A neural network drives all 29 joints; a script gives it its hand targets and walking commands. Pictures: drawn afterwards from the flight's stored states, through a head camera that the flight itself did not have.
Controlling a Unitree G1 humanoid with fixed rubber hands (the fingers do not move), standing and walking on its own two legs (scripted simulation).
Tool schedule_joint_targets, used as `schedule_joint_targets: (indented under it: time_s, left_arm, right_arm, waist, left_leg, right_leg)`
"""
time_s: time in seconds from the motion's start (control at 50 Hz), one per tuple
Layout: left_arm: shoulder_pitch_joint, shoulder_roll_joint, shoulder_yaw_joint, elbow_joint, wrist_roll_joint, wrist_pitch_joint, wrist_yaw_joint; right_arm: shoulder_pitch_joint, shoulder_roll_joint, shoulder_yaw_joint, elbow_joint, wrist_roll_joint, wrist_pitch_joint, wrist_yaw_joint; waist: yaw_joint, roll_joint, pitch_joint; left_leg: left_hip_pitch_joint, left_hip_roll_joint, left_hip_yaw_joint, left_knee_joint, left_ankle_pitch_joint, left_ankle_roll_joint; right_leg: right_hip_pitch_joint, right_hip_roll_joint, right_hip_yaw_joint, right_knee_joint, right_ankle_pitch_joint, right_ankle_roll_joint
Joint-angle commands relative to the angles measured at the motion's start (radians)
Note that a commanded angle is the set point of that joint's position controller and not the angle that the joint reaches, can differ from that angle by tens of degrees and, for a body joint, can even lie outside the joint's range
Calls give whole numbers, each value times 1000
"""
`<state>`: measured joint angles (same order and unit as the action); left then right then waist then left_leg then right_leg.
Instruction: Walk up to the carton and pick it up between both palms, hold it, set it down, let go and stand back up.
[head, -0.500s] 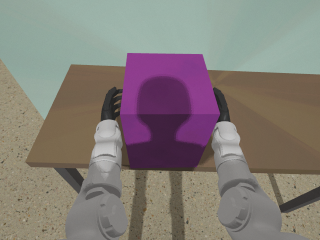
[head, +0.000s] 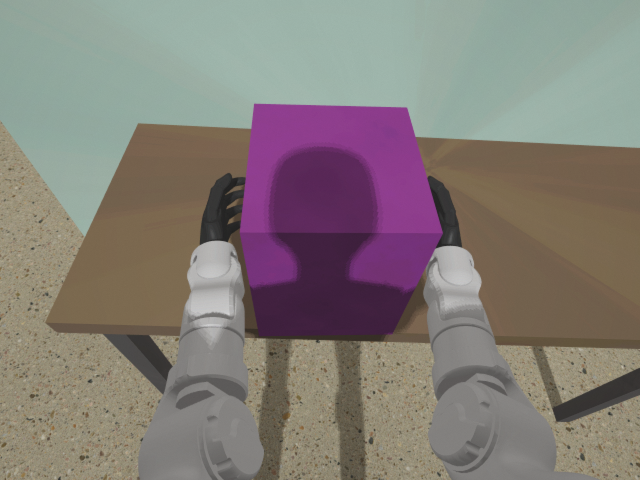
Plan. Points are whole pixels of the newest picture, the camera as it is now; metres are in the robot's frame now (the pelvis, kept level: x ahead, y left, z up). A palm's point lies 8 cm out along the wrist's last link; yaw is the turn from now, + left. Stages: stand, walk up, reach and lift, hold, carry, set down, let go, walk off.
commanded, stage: set down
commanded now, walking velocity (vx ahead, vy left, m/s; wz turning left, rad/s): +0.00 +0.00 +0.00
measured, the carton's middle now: (328, 228) +0.44 +0.04 +0.04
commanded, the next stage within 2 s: none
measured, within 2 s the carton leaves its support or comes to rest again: neither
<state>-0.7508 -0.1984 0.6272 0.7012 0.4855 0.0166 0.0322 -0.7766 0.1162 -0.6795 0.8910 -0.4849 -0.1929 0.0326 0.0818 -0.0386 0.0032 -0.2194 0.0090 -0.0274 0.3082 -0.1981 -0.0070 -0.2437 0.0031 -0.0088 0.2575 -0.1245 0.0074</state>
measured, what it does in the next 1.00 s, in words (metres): stands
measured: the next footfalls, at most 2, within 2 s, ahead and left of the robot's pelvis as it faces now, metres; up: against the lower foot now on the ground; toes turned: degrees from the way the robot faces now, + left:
none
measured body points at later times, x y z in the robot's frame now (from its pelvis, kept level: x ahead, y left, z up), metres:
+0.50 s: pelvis -0.01 +0.00 -0.01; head +0.06 +0.01 +0.44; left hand +0.42 +0.19 +0.05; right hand +0.44 -0.11 +0.05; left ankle -0.03 +0.12 -0.75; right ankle +0.00 -0.12 -0.75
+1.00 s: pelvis -0.03 -0.02 -0.02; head +0.03 -0.01 +0.43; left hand +0.43 +0.21 +0.11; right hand +0.47 -0.16 +0.12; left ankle -0.03 +0.12 -0.75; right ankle +0.00 -0.12 -0.75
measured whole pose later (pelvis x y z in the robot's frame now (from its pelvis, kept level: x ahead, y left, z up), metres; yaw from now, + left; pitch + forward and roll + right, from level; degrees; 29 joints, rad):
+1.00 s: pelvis -0.03 -0.02 -0.02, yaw -1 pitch +19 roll -1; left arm -1.08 0.23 0.04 1.25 -0.24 -0.05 0.14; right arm -1.14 -0.31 0.08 1.33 0.38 -0.03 -0.02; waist 0.12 -0.03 -0.22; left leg -0.61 0.05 -0.02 0.51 -0.22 -0.04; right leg -0.63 0.04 -0.01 0.43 -0.12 -0.02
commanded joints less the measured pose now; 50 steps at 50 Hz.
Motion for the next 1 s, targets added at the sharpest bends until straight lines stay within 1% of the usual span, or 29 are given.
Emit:
schedule_joint_targets:
  time_s: [0.0, 0.18, 0.22, 0.26, 0.28, 0.3, 0.32, 0.36, 0.38, 0.4, 0.44, 0.48, 0.54, 0.58, 0.62, 0.66, 0.72, 0.78, 0.86, 0.98]
  left_arm:
    - [-382, -337, -222, 40, 24, 12, -74]
    - [-372, -289, -196, 21, 24, 14, -74]
    - [-372, -242, -180, 24, 21, 9, -65]
    - [-373, -150, -151, 29, 13, 0, -43]
    - [-373, -79, -133, 27, 3, -7, -25]
    - [-376, 10, -123, 19, -16, -17, 0]
    - [-396, 83, -142, 14, -51, -31, 30]
    - [-466, 166, -234, 43, -155, -61, 86]
    - [-503, 193, -275, 69, -204, -75, 109]
    - [-539, 222, -307, 90, -253, -89, 125]
    - [-600, 280, -348, 157, -333, -123, 143]
    - [-640, 330, -394, 226, -409, -161, 155]
    - [-667, 397, -450, 338, -499, -195, 160]
    - [-680, 428, -476, 396, -546, -205, 155]
    - [-703, 449, -499, 423, -586, -210, 148]
    - [-730, 462, -521, 424, -619, -209, 142]
    - [-772, 470, -550, 386, -661, -192, 137]
    - [-786, 485, -568, 375, -694, -159, 129]
    - [-800, 532, -576, 383, -715, -128, 111]
    - [-853, 601, -585, 379, -746, -92, 102]
  right_arm:
    - [-412, 398, 228, 23, -58, -7, 121]
    - [-397, 355, 200, 1, -80, 22, 126]
    - [-389, 307, 189, 2, -78, 26, 118]
    - [-377, 209, 175, 11, -60, 27, 98]
    - [-371, 131, 169, 19, -36, 25, 82]
    - [-371, 30, 173, 26, 5, 20, 61]
    - [-399, -47, 203, 28, 68, 14, 37]
    - [-481, -129, 292, 64, 211, 12, -9]
    - [-518, -151, 336, 87, 271, 14, -29]
    - [-551, -181, 379, 110, 321, 13, -45]
    - [-609, -237, 443, 132, 399, 12, -67]
    - [-654, -299, 497, 145, 474, 7, -82]
    - [-700, -383, 560, 187, 572, 3, -98]
    - [-716, -436, 591, 228, 618, -2, -102]
    - [-736, -481, 613, 257, 654, -7, -102]
    - [-759, -516, 631, 274, 684, -7, -100]
    - [-800, -546, 659, 274, 739, 10, -91]
    - [-824, -558, 695, 289, 794, 46, -74]
    - [-842, -563, 733, 289, 844, 93, -56]
    - [-882, -552, 762, 252, 884, 157, -49]
  waist:
    - [14, 20, -431]
    - [32, 19, -438]
    - [36, 17, -441]
    - [40, 12, -445]
    - [43, 11, -448]
    - [47, 15, -455]
    - [53, 27, -478]
    - [54, 58, -557]
    - [52, 66, -611]
    - [51, 61, -663]
    - [51, 52, -780]
    - [61, 49, -889]
    - [57, 34, -978]
    - [54, 27, -997]
    - [48, 27, -1007]
    - [39, 31, -1013]
    - [30, 38, -1016]
    - [27, 29, -981]
    - [43, 7, -921]
    - [61, -6, -886]
  left_leg:
    - [30, -11, 175, 9, 455, -23]
    - [62, -15, 181, 33, 504, -31]
    - [59, -17, 184, 38, 510, -33]
    - [44, -19, 188, 42, 511, -36]
    - [32, -21, 189, 44, 511, -38]
    - [16, -24, 188, 48, 512, -39]
    - [-8, -25, 184, 56, 513, -43]
    - [-71, -21, 170, 83, 496, -56]
    - [-104, -20, 164, 97, 479, -61]
    - [-136, -18, 158, 107, 463, -64]
    - [-185, -15, 152, 128, 441, -74]
    - [-210, -13, 146, 160, 442, -88]
    - [-186, -3, 135, 211, 489, -112]
    - [-156, 5, 126, 238, 527, -126]
    - [-129, 12, 118, 257, 562, -138]
    - [-113, 15, 112, 266, 578, -145]
    - [-109, 16, 104, 267, 574, -146]
    - [-139, 15, 98, 251, 527, -131]
    - [-233, 6, 101, 205, 427, -100]
    - [-338, -6, 110, 140, 279, -61]
  right_leg:
    - [327, 15, -109, 45, 214, 21]
    - [296, 22, -104, 50, 216, 29]
    - [291, 24, -98, 53, 219, 30]
    - [292, 23, -86, 59, 228, 32]
    - [297, 23, -78, 64, 239, 33]
    - [303, 23, -69, 70, 256, 33]
    - [303, 27, -59, 76, 280, 31]
    - [271, 42, -37, 94, 322, 16]
    - [262, 47, -29, 107, 345, 10]
    - [266, 48, -23, 123, 362, 5]
    - [288, 42, -13, 156, 394, 0]
    - [291, 39, -15, 184, 403, -7]
    - [224, 48, -27, 207, 397, -15]
    - [162, 56, -36, 214, 389, -19]
    - [111, 62, -42, 218, 392, -20]
    - [80, 67, -46, 222, 401, -20]
    - [65, 69, -45, 226, 413, -20]
    - [75, 63, -35, 228, 399, -17]
    - [135, 42, -13, 228, 351, -7]
    - [203, 14, 12, 225, 268, 1]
